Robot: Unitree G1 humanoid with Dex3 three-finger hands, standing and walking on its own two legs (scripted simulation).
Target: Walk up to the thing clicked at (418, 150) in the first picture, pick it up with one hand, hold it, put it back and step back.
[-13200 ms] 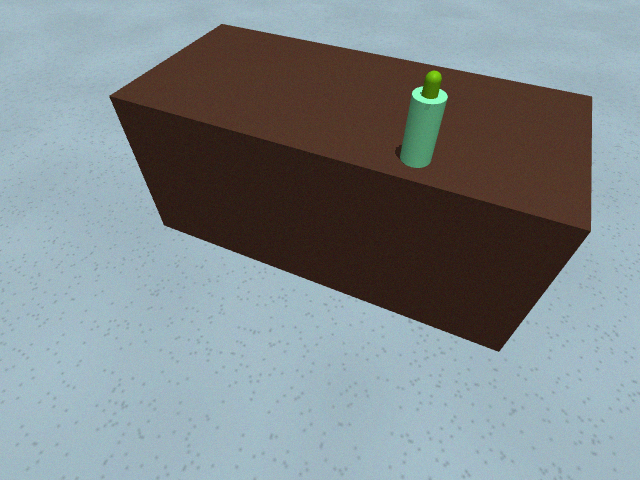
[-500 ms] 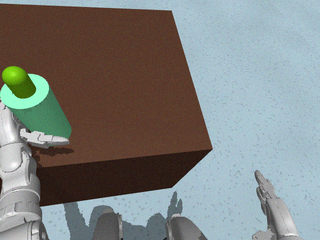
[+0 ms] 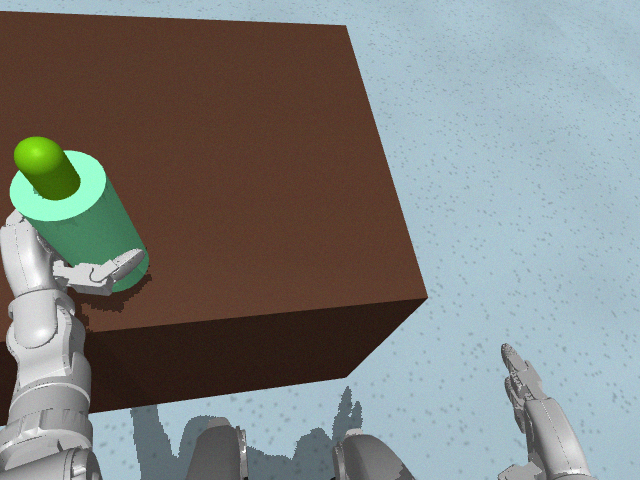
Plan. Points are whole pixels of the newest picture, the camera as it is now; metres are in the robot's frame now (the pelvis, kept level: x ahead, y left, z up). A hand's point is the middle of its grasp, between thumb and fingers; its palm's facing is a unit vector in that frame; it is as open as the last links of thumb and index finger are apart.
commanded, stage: settle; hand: left
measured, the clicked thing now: (83, 218) +0.42 +0.24 +0.05
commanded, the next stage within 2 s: lift in 0.94 s
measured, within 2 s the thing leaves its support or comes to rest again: leaves its support in 0.54 s
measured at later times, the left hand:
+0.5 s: hand (107, 239) +0.41 +0.22 +0.01, palm faces +0.23 -0.97 -0.04, open 11.0 cm
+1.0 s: hand (98, 213) +0.42 +0.22 +0.05, palm faces +0.25 -0.97 -0.03, open 11.0 cm
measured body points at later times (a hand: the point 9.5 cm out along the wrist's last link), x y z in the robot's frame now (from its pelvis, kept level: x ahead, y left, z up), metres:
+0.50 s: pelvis +0.01 +0.00 +0.01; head +0.11 +0.04 +0.45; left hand +0.39 +0.27 +0.02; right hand +0.17 -0.25 +0.01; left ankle +0.06 +0.11 -0.64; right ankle -0.01 -0.14 -0.64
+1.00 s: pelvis +0.01 +0.00 +0.03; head +0.10 +0.03 +0.47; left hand +0.41 +0.27 +0.05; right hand +0.17 -0.26 +0.01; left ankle +0.06 +0.11 -0.64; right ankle -0.01 -0.14 -0.64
